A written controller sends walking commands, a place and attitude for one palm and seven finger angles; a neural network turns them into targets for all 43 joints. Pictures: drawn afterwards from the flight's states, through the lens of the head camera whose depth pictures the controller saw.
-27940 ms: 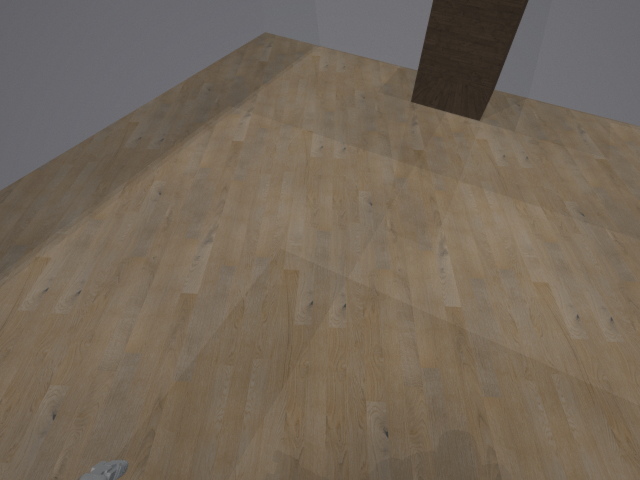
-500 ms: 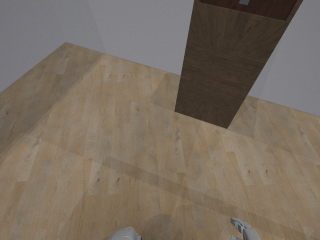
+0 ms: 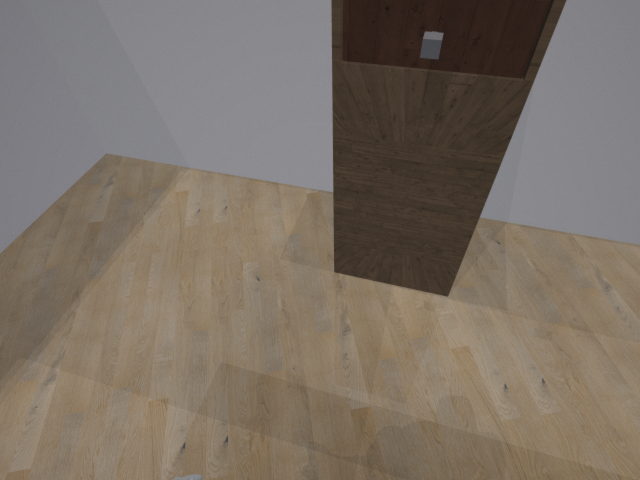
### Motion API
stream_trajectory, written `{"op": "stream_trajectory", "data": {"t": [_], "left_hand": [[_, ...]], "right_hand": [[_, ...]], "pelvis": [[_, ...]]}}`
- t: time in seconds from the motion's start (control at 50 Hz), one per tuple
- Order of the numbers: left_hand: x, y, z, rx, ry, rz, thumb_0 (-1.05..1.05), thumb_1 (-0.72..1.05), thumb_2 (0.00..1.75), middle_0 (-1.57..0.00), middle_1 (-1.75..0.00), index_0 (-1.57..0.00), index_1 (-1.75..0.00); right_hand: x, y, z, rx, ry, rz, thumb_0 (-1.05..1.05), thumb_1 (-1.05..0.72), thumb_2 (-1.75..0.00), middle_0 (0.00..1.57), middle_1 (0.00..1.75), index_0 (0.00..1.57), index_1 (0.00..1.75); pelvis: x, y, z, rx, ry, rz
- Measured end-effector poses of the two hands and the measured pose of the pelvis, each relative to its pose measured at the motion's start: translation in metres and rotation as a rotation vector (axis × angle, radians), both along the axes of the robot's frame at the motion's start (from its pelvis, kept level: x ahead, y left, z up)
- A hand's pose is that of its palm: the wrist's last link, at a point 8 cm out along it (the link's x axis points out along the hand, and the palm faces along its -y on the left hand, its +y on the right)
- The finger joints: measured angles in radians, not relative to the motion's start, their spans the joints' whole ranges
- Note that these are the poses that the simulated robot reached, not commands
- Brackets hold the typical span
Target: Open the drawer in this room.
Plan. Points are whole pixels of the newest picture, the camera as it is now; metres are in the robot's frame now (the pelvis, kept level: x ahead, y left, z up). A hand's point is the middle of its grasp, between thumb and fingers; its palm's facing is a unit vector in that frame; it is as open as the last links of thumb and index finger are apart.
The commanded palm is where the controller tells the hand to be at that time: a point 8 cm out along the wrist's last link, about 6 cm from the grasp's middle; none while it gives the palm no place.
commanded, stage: stand and wait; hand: left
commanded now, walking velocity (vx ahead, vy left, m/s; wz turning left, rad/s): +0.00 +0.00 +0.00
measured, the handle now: (432, 41) +0.87 -0.21 +0.14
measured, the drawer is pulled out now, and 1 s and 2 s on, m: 0.00 0.00 0.00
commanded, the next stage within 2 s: look at it before walking up in 0.74 s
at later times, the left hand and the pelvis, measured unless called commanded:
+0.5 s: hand out of the picture -0.02 +0.17 -0.17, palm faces +0.04 -0.99 -0.15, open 7.4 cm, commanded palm none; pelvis +0.03 +0.02 +0.01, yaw -2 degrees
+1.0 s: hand out of the picture +0.04 +0.18 -0.17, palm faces +0.00 -0.99 -0.17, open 7.4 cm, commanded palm none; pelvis +0.05 +0.02 +0.01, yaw -3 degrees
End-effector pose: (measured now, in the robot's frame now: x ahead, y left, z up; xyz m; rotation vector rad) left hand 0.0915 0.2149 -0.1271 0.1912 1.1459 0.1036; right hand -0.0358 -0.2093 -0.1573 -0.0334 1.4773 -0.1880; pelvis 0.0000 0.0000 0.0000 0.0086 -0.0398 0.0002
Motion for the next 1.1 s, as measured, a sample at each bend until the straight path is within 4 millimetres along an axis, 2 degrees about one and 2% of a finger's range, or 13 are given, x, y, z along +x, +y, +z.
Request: {"op": "stream_trajectory", "data": {"t": [0.12,0.18,0.28,0.44,0.54,0.64,0.74,0.84,1.1], "left_hand": [[-0.011,0.007,-0.004,-0.007,0.025,0.065,-0.02,0.94,0.9,-0.2,-0.3,-0.2,-0.3],[-0.022,0.015,-0.01,-0.012,0.062,0.093,-0.02,0.94,0.9,-0.2,-0.3,-0.2,-0.3],[-0.05,0.023,-0.01,-0.014,0.15,0.11,-0.01,0.94,0.9,-0.2,-0.3,-0.2,-0.3],[-0.104,0.012,-0.011,-0.044,0.324,0.124,0.0,0.92,0.9,-0.2,-0.3,-0.2,-0.3],[-0.12,0.002,-0.01,-0.071,0.388,0.126,0.0,0.91,0.9,-0.2,-0.3,-0.2,-0.3],[-0.116,-0.004,-0.011,-0.086,0.391,0.121,0.0,0.91,0.9,-0.2,-0.3,-0.2,-0.3],[-0.097,-0.003,-0.013,-0.085,0.353,0.106,0.0,0.91,0.9,-0.2,-0.3,-0.2,-0.3],[-0.075,0.002,-0.014,-0.069,0.311,0.082,0.01,0.91,0.9,-0.2,-0.3,-0.2,-0.3],[-0.053,0.02,-0.011,-0.023,0.278,0.071,0.01,0.92,0.9,-0.2,-0.3,-0.2,-0.3]], "right_hand": [[0.028,0.007,0.005,0.0,-0.057,0.043,0.0,-0.91,-0.9,0.2,0.3,0.2,0.3],[0.031,0.009,0.008,-0.02,-0.065,0.049,0.01,-0.92,-0.9,0.2,0.3,0.2,0.3],[0.033,0.014,0.018,-0.024,-0.057,0.051,0.01,-0.92,-0.9,0.2,0.3,0.2,0.3],[0.039,0.022,0.02,-0.022,-0.038,0.05,0.01,-0.92,-0.9,0.2,0.3,0.2,0.3],[0.04,0.026,0.02,-0.021,-0.026,0.043,0.01,-0.92,-0.9,0.2,0.3,0.2,0.3],[0.042,0.031,0.02,-0.018,-0.019,0.036,0.01,-0.91,-0.9,0.2,0.3,0.2,0.3],[0.043,0.036,0.019,-0.013,-0.018,0.026,0.01,-0.91,-0.9,0.2,0.3,0.2,0.3],[0.043,0.039,0.018,-0.007,-0.021,0.012,0.01,-0.91,-0.9,0.2,0.3,0.2,0.3],[0.043,0.04,0.016,-0.003,-0.005,-0.003,0.0,-0.91,-0.9,0.2,0.3,0.2,0.3]], "pelvis": [[0.005,0.001,0.002,-0.021,0.006,0.004],[0.008,0.005,0.001,-0.024,0.002,-0.005],[0.018,0.009,0.008,-0.011,0.009,-0.011],[0.026,0.016,0.011,-0.006,0.018,-0.024],[0.03,0.019,0.011,-0.007,0.025,-0.031],[0.035,0.022,0.011,-0.007,0.027,-0.034],[0.039,0.023,0.01,-0.006,0.028,-0.037],[0.043,0.023,0.01,-0.006,0.029,-0.042],[0.05,0.023,0.009,-0.006,0.03,-0.045]]}}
